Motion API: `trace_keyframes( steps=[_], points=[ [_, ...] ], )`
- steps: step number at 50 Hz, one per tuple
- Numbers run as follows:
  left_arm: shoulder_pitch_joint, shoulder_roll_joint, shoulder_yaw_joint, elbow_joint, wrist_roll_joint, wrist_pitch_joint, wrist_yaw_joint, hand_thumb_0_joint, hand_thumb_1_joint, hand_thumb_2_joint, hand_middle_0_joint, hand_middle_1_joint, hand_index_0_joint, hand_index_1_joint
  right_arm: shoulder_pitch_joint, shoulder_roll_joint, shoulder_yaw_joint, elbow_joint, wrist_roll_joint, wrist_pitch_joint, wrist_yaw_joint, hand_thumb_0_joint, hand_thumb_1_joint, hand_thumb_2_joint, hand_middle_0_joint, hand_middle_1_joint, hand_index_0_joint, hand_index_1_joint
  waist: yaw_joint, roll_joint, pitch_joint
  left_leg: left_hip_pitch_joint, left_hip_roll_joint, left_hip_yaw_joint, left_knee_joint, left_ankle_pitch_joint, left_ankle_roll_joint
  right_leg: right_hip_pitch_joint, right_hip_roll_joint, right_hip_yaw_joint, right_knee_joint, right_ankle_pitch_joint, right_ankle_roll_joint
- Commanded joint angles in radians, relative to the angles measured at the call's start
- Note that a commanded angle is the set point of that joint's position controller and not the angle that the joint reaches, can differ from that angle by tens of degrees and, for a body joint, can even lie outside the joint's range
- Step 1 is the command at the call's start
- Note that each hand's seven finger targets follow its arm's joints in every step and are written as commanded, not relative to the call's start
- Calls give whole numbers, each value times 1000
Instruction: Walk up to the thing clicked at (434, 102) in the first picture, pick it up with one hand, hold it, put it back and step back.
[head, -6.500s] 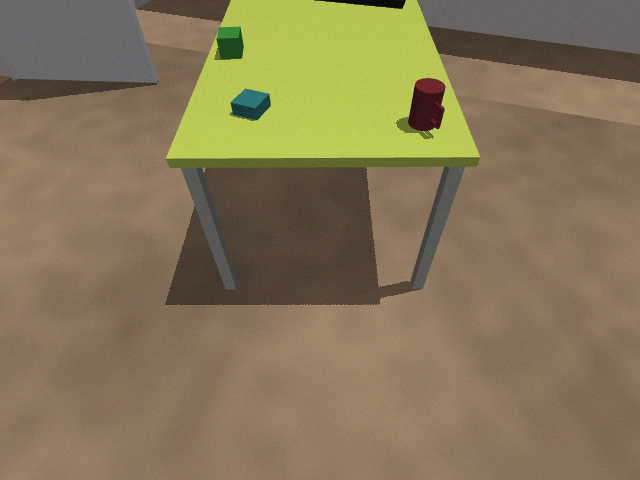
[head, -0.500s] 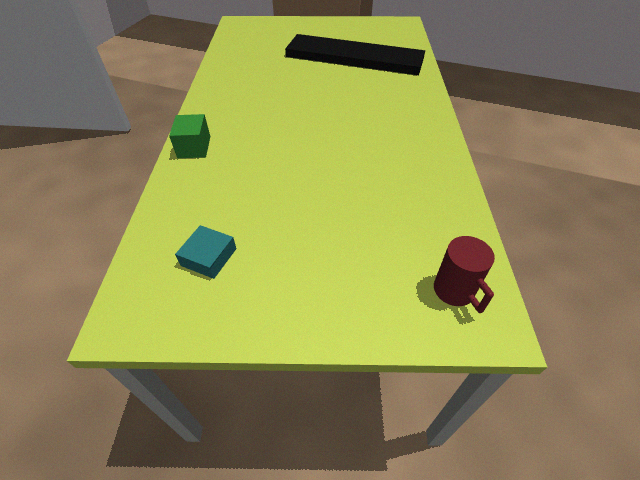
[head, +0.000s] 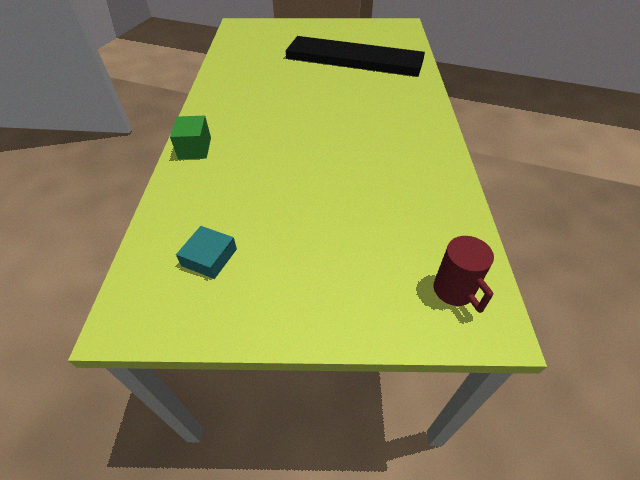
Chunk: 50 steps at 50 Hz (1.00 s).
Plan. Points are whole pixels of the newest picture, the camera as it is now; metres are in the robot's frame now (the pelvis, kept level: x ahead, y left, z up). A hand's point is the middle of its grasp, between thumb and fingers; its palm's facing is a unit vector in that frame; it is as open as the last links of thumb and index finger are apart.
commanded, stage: stand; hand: right
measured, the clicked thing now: (467, 279) +0.44 -0.23 -0.09
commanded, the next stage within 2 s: rise first in 0.12 s
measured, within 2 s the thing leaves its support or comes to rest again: neither
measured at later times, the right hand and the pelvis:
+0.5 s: hand (524, 462) +0.17 -0.25 -0.12, palm faces +0.19 +0.93 -0.33, open 12.0 cm; pelvis -0.01 +0.00 -0.01, yaw -1 degrees
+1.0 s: hand (556, 440) +0.18 -0.27 -0.05, palm faces +0.28 +0.89 -0.35, open 17.5 cm; pelvis +0.01 -0.01 +0.00, yaw -2 degrees
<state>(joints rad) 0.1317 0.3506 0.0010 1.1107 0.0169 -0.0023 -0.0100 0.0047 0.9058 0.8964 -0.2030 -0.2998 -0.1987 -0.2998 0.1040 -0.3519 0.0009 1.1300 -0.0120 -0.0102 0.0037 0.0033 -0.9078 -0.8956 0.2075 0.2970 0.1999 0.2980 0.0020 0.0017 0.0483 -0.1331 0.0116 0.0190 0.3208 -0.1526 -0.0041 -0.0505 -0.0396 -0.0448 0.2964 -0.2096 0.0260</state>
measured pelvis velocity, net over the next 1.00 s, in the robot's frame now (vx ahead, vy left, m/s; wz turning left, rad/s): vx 0.01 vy -0.01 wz -0.03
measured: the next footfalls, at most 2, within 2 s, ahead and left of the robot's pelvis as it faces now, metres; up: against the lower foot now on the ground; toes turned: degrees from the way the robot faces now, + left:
none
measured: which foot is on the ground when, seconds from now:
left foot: down 0.00-1.00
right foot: down 0.00-1.00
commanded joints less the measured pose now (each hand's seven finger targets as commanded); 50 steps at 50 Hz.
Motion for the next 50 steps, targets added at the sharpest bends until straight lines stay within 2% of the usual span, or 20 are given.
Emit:
trace_keyframes(
  steps=[1,10,11,12,13,15,16,18,20,21,22,23,26,29,31,32,35,41,48,50],
  points=[
    [-29,214,41,-57,-3,-24,18,0,900,900,-200,-300,-200,-301,-38,-213,-37,-56,2,-23,-12,0,-900,-900,200,300,200,300,0,2,-65,36,126,-102,-41,147,25,-28,-111,86,-48,116,-39],
    [-32,212,40,-55,-4,-24,19,0,900,900,-200,-300,-200,-301,-35,-213,-37,-54,2,-22,-11,0,-900,-900,200,300,200,300,-2,0,-71,33,126,-105,-41,154,25,-26,-111,87,-45,115,-39],
    [-28,214,39,-57,-4,-25,19,0,820,820,-120,-220,-120,-221,-38,-214,-38,-55,1,-23,-11,0,-820,-820,120,220,120,220,2,-1,-80,42,126,-105,-37,171,23,-29,-110,84,-44,122,-38],
    [-379,58,26,-408,-91,-140,26,0,740,740,-40,-140,-40,-141,-389,-36,-8,-406,76,-99,-22,0,-740,-740,72,140,61,140,15,-73,-88,-72,5,3,62,98,3,-186,34,1,77,116,-38],
    [-345,77,5,-429,-116,-158,47,0,660,660,-21,-60,-6,-61,-336,-83,-17,-452,116,-138,-42,0,-660,-660,69,60,62,60,-29,1,-114,8,-5,16,24,24,5,-136,23,5,37,69,-35],
    [-176,196,96,-292,-113,-138,74,0,500,500,-21,-33,-5,-50,-137,-200,-104,-233,105,-109,-74,0,-500,-500,69,45,62,45,-19,29,-58,-65,-7,29,47,-16,3,-207,29,4,62,34,-39],
    [-174,234,140,-301,-109,-132,84,0,420,420,-23,-34,-14,-44,-135,-236,-148,-244,101,-105,-84,0,-420,-420,68,45,62,45,-13,9,-124,-56,-1,27,71,20,3,-199,31,2,83,65,-38],
    [-134,152,130,-241,-89,-135,89,0,260,260,-29,-42,-30,-42,-158,-172,-134,-297,81,-117,-87,0,-260,-260,65,47,60,47,-12,-24,-213,-42,3,20,91,59,8,-180,30,4,107,109,-36],
    [-51,143,180,-278,-59,-127,84,0,109,185,-37,-48,-43,-41,51,-214,-233,-356,52,-103,-87,0,-100,-177,64,48,59,48,-42,-38,-292,15,3,22,106,146,15,-171,42,0,114,193,-33],
    [26,107,168,-243,-55,-113,85,0,86,163,-38,-51,-50,-39,115,-187,-223,-336,53,-93,-85,0,-52,-166,63,48,59,48,-29,-29,-265,27,-3,25,95,183,10,-164,42,-2,107,220,-33],
    [34,137,183,-292,-52,-113,88,0,34,129,-42,-56,-60,-36,65,-185,-214,-397,55,-93,-83,0,22,-148,61,49,58,49,1,-5,-276,36,-6,28,83,218,4,-143,41,-3,103,241,-34],
    [12,155,197,-339,-47,-114,91,0,-38,116,-44,-53,-59,-36,53,-181,-217,-443,55,-88,-84,0,90,-135,58,50,57,50,0,0,-281,44,-9,32,81,239,1,-134,42,0,94,256,-33],
    [-22,58,150,-396,-56,-97,88,0,-213,94,-48,-51,-55,-42,55,-112,-185,-555,59,-73,-76,0,250,-104,52,54,54,54,-9,-24,-230,12,-9,37,65,200,5,-138,39,-2,76,226,-33],
    [-98,59,144,-452,-54,-102,96,0,-382,79,-55,-52,-53,-53,-26,-99,-163,-667,60,-72,-80,0,383,-80,47,56,51,56,-8,-37,-193,-10,-10,41,53,146,11,-145,29,7,59,186,-30],
    [-74,84,158,-473,-50,-106,107,0,-499,57,-60,-55,-57,-57,20,-122,-183,-679,53,-72,-87,0,476,-61,45,57,50,57,-3,-13,-175,-13,-8,44,44,124,10,-133,30,9,53,164,-34],
    [-73,53,137,-479,-52,-108,106,0,-516,51,-61,-57,-60,-58,15,-128,-186,-719,53,-77,-87,0,497,-57,44,57,50,57,-12,-21,-168,-10,-5,44,42,109,9,-132,33,10,53,150,-35],
    [-81,71,147,-540,-47,-117,117,0,-532,46,-60,-59,-60,-57,39,-157,-216,-786,50,-85,-96,0,542,-51,42,58,48,58,-18,-9,-191,22,3,40,41,143,4,-104,39,8,61,182,-39],
    [15,28,118,-599,-47,-110,111,0,-533,45,-56,-58,-58,-55,135,-139,-235,-882,51,-95,-96,0,582,-45,40,59,47,59,-28,-13,-164,48,1,51,39,170,3,-89,42,7,48,221,-37],
    [49,43,154,-600,-45,-104,101,0,-529,43,-53,-56,-57,-51,164,-127,-249,-989,56,-92,-85,0,602,-42,40,59,47,60,-17,-48,-126,45,-1,58,35,193,8,-65,35,9,37,253,-31],
    [19,15,131,-589,-44,-103,94,0,-532,47,-53,-57,-56,-53,178,-126,-259,-1012,55,-94,-81,0,599,-41,41,59,47,59,-34,-41,-124,51,4,57,29,190,6,-64,40,8,40,249,-33]
  ],
)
